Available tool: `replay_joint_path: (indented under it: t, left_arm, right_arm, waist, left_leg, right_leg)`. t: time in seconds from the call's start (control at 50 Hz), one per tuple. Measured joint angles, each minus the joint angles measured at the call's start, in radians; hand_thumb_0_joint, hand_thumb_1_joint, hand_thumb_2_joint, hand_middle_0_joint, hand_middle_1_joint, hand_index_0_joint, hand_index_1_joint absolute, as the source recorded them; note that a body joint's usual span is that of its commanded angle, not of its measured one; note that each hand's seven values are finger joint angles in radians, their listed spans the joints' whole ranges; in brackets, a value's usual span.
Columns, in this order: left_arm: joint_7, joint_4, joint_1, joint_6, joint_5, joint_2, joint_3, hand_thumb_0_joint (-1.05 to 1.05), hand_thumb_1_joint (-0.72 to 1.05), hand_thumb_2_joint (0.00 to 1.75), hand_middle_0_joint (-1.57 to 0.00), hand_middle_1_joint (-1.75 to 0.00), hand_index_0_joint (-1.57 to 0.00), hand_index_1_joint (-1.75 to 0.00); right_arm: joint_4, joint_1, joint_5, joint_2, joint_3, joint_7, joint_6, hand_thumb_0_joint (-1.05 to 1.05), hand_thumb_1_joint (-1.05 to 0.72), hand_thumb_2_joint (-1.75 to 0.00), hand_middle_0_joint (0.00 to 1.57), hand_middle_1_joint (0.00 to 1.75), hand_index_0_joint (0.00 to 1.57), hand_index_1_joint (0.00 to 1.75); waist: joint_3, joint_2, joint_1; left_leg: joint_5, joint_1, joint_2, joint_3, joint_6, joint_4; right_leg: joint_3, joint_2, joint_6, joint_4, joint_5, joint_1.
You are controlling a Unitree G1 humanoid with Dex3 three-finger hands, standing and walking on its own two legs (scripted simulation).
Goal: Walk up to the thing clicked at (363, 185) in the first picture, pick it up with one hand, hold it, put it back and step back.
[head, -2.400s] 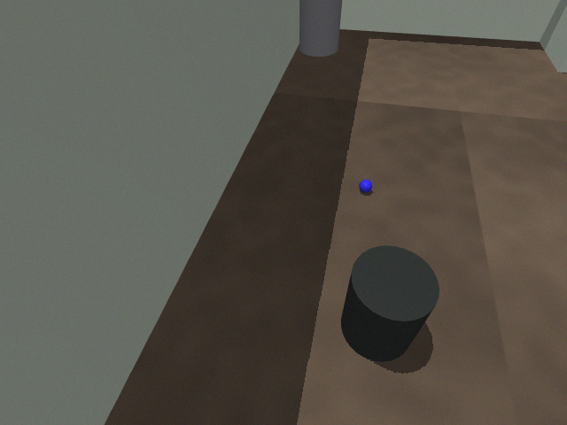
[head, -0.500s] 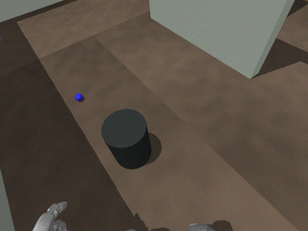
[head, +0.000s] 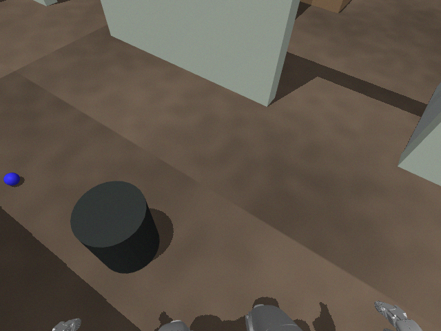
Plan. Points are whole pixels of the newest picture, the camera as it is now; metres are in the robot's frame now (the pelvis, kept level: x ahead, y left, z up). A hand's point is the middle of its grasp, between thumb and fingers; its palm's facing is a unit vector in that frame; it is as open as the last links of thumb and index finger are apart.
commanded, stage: walk up
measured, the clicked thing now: (11, 179) +0.86 +1.06 -0.72
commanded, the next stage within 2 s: stand in 1.80 s
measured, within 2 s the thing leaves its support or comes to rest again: neither
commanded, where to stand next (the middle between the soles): +0.07 -0.01 m, yaw -21 degrees
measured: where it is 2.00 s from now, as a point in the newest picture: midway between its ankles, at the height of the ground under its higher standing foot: outside the picture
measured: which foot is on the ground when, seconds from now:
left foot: down 0.00-0.18, up 0.20-0.46, down 0.48-1.00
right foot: up 0.00-0.14, down 0.16-1.00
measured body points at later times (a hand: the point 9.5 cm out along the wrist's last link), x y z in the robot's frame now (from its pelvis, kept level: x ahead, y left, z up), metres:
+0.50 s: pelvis -0.01 -0.01 -0.02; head +0.03 -0.03 +0.42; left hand +0.14 +0.29 -0.12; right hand +0.02 -0.34 -0.14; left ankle +0.04 +0.12 -0.73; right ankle -0.01 -0.15 -0.72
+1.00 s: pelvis -0.03 -0.01 -0.01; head -0.01 -0.02 +0.44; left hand +0.16 +0.25 -0.12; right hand -0.07 -0.33 -0.13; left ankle +0.05 +0.13 -0.72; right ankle -0.04 -0.13 -0.72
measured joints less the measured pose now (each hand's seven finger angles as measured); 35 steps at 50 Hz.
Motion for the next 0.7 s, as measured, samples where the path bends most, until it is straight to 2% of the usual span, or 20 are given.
replay_joint_path:
  t: [0.06, 0.1, 0.16, 0.18, 0.2, 0.24, 0.32, 0.4, 0.46, 0.5, 0.56, 0.6, 0.66, 0.7]
  left_arm:
    - [-0.011, 0.016, 0.014, -0.005, -0.004, 0.001, 0.004, 0.01, 0.91, 0.9, -0.2, -0.3, -0.21, -0.29]
    - [-0.009, 0.03, 0.022, -0.013, -0.003, -0.001, 0.003, 0.01, 0.91, 0.9, -0.2, -0.3, -0.21, -0.29]
    - [0.003, 0.049, 0.039, -0.035, 0.001, 0.001, 0.005, 0.01, 0.91, 0.9, -0.2, -0.3, -0.21, -0.29]
    - [0.01, 0.059, 0.037, -0.044, 0.006, -0.007, 0.008, 0.01, 0.91, 0.9, -0.2, -0.3, -0.21, -0.29]
    - [0.016, 0.064, 0.039, -0.051, 0.011, -0.014, 0.008, 0.01, 0.91, 0.9, -0.2, -0.3, -0.21, -0.29]
    - [0.023, 0.066, 0.051, -0.062, 0.016, -0.02, -0.001, 0.01, 0.91, 0.9, -0.2, -0.3, -0.21, -0.29]
    - [0.035, 0.074, 0.06, -0.072, 0.014, -0.041, -0.022, 0.01, 0.9, 0.9, -0.2, -0.3, -0.21, -0.3]
    - [0.042, 0.063, 0.055, -0.08, 0.017, -0.044, -0.032, 0.01, 0.9, 0.9, -0.2, -0.3, -0.21, -0.3]
    - [0.046, 0.053, 0.042, -0.077, 0.013, -0.036, -0.036, 0.01, 0.9, 0.9, -0.2, -0.3, -0.21, -0.3]
    - [0.05, 0.058, 0.019, -0.066, 0.005, -0.026, -0.034, 0.01, 0.9, 0.9, -0.2, -0.3, -0.21, -0.3]
    - [0.061, 0.085, -0.011, -0.057, 0.001, -0.027, -0.037, 0.01, 0.9, 0.9, -0.2, -0.3, -0.21, -0.3]
    - [0.054, 0.1, -0.019, -0.062, -0.002, -0.016, -0.032, 0.01, 0.9, 0.9, -0.2, -0.3, -0.21, -0.3]
    - [0.039, 0.117, -0.025, -0.073, -0.003, -0.01, -0.022, 0.01, 0.9, 0.9, -0.2, -0.3, -0.21, -0.29]
    - [0.034, 0.125, -0.018, -0.085, 0.002, -0.01, -0.017, 0.01, 0.9, 0.9, -0.2, -0.3, -0.21, -0.29]
  right_arm:
    - [-0.012, 0.019, -0.01, -0.03, -0.003, 0.01, 0.001, 0.01, -0.9, -0.9, 0.2, 0.3, 0.2, 0.3]
    - [-0.016, 0.03, -0.014, -0.053, -0.009, 0.017, 0.009, 0.01, -0.89, -0.9, 0.2, 0.3, 0.2, 0.3]
    - [-0.015, 0.041, -0.01, -0.079, -0.019, 0.022, 0.029, 0.01, -0.89, -0.9, 0.2, 0.3, 0.2, 0.3]
    - [-0.009, 0.039, -0.006, -0.09, -0.025, 0.021, 0.036, 0.01, -0.89, -0.9, 0.2, 0.3, 0.2, 0.3]
    - [0.003, 0.034, -0.001, -0.093, -0.031, 0.017, 0.048, 0.01, -0.9, -0.9, 0.2, 0.3, 0.2, 0.3]
    - [0.034, 0.015, 0.006, -0.087, -0.032, 0.008, 0.069, 0.01, -0.9, -0.9, 0.2, 0.3, 0.2, 0.3]
    - [0.065, -0.015, 0.017, -0.081, -0.025, 0.004, 0.062, 0.01, -0.9, -0.9, 0.2, 0.3, 0.2, 0.3]
    - [0.078, -0.029, 0.012, -0.068, -0.017, 0.007, 0.051, 0.01, -0.9, -0.9, 0.2, 0.3, 0.2, 0.3]
    - [0.088, -0.034, 0.009, -0.057, -0.016, 0.008, 0.038, 0.01, -0.9, -0.9, 0.2, 0.3, 0.2, 0.3]
    - [0.098, -0.038, -0.002, -0.037, -0.018, 0.007, 0.024, 0.01, -0.9, -0.9, 0.2, 0.3, 0.2, 0.3]
    - [0.108, -0.029, -0.002, -0.023, -0.008, 0.019, 0.013, 0.01, -0.9, -0.9, 0.2, 0.3, 0.2, 0.3]
    - [0.118, -0.022, -0.004, -0.01, 0.001, 0.019, 0.01, 0.01, -0.9, -0.9, 0.2, 0.3, 0.2, 0.3]
    - [0.127, -0.008, -0.009, -0.015, 0.008, 0.022, 0.01, 0.01, -0.9, -0.9, 0.2, 0.3, 0.2, 0.3]
    - [0.13, 0.002, -0.009, -0.029, 0.009, 0.025, 0.018, 0.01, -0.9, -0.9, 0.2, 0.3, 0.2, 0.3]
  waist:
    - [-0.008, 0.016, -0.007]
    - [-0.016, 0.036, -0.013]
    - [-0.033, 0.063, -0.016]
    - [-0.029, 0.091, -0.017]
    - [-0.026, 0.108, -0.019]
    - [-0.031, 0.099, -0.001]
    - [-0.031, 0.105, 0.013]
    - [-0.029, 0.101, 0.02]
    - [-0.029, 0.087, 0.018]
    - [-0.017, 0.048, 0.015]
    - [-0.012, 0.054, 0.006]
    - [-0.015, 0.046, 0.0]
    - [-0.025, 0.05, -0.009]
    - [-0.035, 0.059, -0.01]
  left_leg:
    - [-0.005, -0.003, 0.024, 0.022, -0.002, 0.003]
    - [-0.021, -0.016, 0.046, 0.032, -0.008, 0.03]
    - [-0.063, -0.05, 0.083, 0.04, -0.024, 0.11]
    - [-0.084, -0.066, 0.107, 0.028, -0.018, 0.154]
    - [-0.125, -0.084, 0.103, -0.003, -0.009, 0.204]
    - [-0.223, -0.116, 0.046, -0.046, -0.001, 0.32]
    - [-0.221, -0.141, -0.006, -0.071, 0.012, 0.397]
    - [-0.217, -0.117, -0.028, -0.072, 0.017, 0.33]
    - [-0.176, -0.057, -0.051, -0.069, 0.027, 0.187]
    - [-0.118, -0.035, -0.074, -0.046, 0.0, 0.145]
    - [-0.126, -0.026, -0.043, -0.039, -0.004, 0.156]
    - [-0.116, -0.011, -0.024, -0.032, -0.008, 0.133]
    - [-0.102, -0.001, 0.003, -0.025, -0.018, 0.107]
    - [-0.109, -0.006, 0.022, -0.02, -0.026, 0.118]
  right_leg:
    - [-0.015, -0.05, 0.006, -0.13, -0.009, 0.039]
    - [-0.036, -0.067, 0.004, -0.227, -0.018, 0.079]
    - [-0.074, -0.064, -0.009, -0.411, 0.055, 0.165]
    - [-0.084, -0.042, -0.008, -0.423, 0.082, 0.174]
    - [-0.088, -0.03, -0.009, -0.401, 0.077, 0.167]
    - [-0.054, -0.031, -0.017, -0.36, 0.063, 0.142]
    - [-0.001, -0.025, -0.015, -0.363, 0.079, 0.128]
    - [0.035, -0.016, -0.009, -0.346, 0.082, 0.101]
    - [0.057, -0.015, 0.003, -0.306, 0.07, 0.07]
    - [0.084, -0.031, 0.007, -0.26, 0.06, 0.051]
    - [0.058, 0.003, -0.011, -0.135, -0.061, 0.021]
    - [0.023, 0.001, -0.02, -0.09, -0.072, 0.016]
    - [-0.037, -0.023, -0.027, -0.192, -0.05, 0.06]
    - [-0.063, -0.028, -0.032, -0.351, 0.013, 0.128]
